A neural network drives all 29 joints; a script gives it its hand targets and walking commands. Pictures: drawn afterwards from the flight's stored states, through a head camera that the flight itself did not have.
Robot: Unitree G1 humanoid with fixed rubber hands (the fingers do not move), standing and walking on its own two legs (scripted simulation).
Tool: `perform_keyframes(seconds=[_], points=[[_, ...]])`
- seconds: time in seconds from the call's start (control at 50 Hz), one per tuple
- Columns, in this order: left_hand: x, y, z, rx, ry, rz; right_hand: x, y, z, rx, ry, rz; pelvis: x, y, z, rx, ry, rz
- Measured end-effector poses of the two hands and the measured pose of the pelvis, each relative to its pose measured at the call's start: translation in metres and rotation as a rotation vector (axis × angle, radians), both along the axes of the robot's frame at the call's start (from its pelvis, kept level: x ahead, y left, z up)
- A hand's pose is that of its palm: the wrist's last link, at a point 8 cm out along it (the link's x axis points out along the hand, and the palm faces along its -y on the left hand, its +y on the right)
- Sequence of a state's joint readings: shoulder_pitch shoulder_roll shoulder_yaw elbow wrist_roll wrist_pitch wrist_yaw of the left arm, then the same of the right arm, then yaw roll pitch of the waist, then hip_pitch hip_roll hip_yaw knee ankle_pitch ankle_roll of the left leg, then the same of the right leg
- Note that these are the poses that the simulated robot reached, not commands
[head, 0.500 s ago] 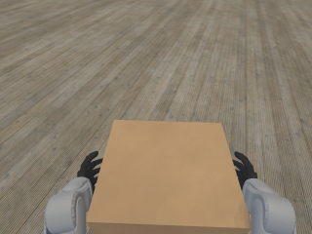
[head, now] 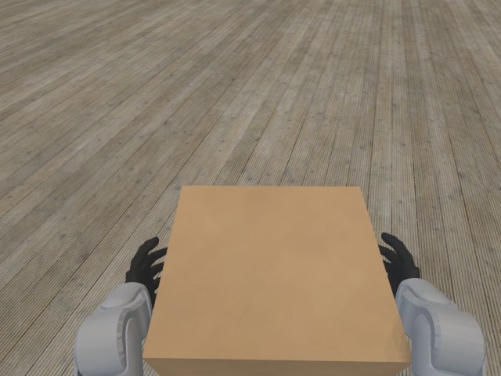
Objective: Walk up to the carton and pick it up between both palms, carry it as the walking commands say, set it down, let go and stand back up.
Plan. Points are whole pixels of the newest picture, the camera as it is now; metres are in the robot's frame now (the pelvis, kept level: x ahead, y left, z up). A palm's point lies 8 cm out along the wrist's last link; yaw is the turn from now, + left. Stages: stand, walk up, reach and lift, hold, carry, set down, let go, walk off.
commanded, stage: carry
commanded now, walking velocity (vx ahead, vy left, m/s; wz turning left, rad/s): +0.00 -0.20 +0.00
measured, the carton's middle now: (269, 300) +0.26 +0.00 +0.00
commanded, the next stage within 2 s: none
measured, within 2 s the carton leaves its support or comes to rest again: neither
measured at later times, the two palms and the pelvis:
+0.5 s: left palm (244, 321) +0.20 +0.03 +0.07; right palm out of the picture +0.19 -0.33 +0.07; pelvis -0.05 -0.13 +0.00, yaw -1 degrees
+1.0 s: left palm out of the picture +0.14 -0.07 +0.08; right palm out of the picture +0.15 -0.44 +0.08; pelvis -0.10 -0.26 +0.00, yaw +1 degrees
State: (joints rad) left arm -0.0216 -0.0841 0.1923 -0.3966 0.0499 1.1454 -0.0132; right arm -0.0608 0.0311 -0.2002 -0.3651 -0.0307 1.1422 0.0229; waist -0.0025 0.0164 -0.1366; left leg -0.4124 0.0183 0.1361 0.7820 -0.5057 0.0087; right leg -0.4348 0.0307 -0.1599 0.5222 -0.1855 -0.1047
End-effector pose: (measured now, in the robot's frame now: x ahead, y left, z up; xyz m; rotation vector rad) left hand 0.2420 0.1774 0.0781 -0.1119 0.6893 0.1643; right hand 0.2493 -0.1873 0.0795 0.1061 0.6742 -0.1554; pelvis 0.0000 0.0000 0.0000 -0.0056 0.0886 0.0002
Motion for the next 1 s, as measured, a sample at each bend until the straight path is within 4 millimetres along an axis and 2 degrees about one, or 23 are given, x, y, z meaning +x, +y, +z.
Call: perform_keyframes(seconds=[0.1, 0.2, 0.28, 0.36, 0.42, 0.48, 0.64, 0.72, 0.84, 1.0], points=[[-0.018, -0.008, -0.003, -0.019, 0.007, 0.015, -0.009, -0.008, 0.008, -0.032, 0.007, 0.027, -0.009, -0.021, 0.001, 0.007, -0.022, 0.007], [-0.023, -0.029, 0.003, -0.009, 0.022, 0.000, -0.020, -0.029, 0.009, -0.026, 0.022, 0.016, -0.017, -0.043, 0.006, -0.001, -0.022, 0.008], [-0.021, -0.057, 0.007, 0.008, 0.013, -0.021, -0.026, -0.057, 0.007, -0.016, 0.015, -0.002, -0.024, -0.069, 0.005, -0.013, -0.016, 0.001], [-0.021, -0.097, 0.003, 0.013, 0.012, -0.039, -0.033, -0.097, -0.002, -0.010, 0.013, -0.022, -0.032, -0.100, -0.001, -0.015, -0.012, -0.006], [-0.026, -0.124, -0.004, 0.005, 0.034, -0.046, -0.043, -0.124, -0.007, -0.012, 0.035, -0.034, -0.039, -0.117, -0.002, -0.004, -0.007, -0.005], [-0.035, -0.142, -0.007, -0.001, 0.038, -0.048, -0.053, -0.142, -0.007, -0.008, 0.039, -0.044, -0.047, -0.130, -0.002, 0.003, -0.005, -0.009], [-0.061, -0.171, -0.007, 0.000, 0.023, -0.043, -0.075, -0.171, -0.004, 0.003, 0.022, -0.047, -0.064, -0.170, -0.003, 0.018, -0.023, -0.022], [-0.067, -0.194, -0.001, 0.021, 0.007, -0.033, -0.078, -0.194, -0.008, 0.014, 0.008, -0.028, -0.071, -0.196, -0.006, 0.013, -0.025, -0.026], [-0.083, -0.227, 0.000, 0.013, 0.030, -0.012, -0.087, -0.227, -0.006, 0.006, 0.031, -0.006, -0.086, -0.226, 0.001, 0.029, -0.010, -0.003], [-0.105, -0.249, 0.003, -0.002, 0.009, 0.010, -0.099, -0.249, 0.005, -0.017, 0.009, 0.021, -0.102, -0.257, 0.002, 0.012, 0.001, 0.017]])
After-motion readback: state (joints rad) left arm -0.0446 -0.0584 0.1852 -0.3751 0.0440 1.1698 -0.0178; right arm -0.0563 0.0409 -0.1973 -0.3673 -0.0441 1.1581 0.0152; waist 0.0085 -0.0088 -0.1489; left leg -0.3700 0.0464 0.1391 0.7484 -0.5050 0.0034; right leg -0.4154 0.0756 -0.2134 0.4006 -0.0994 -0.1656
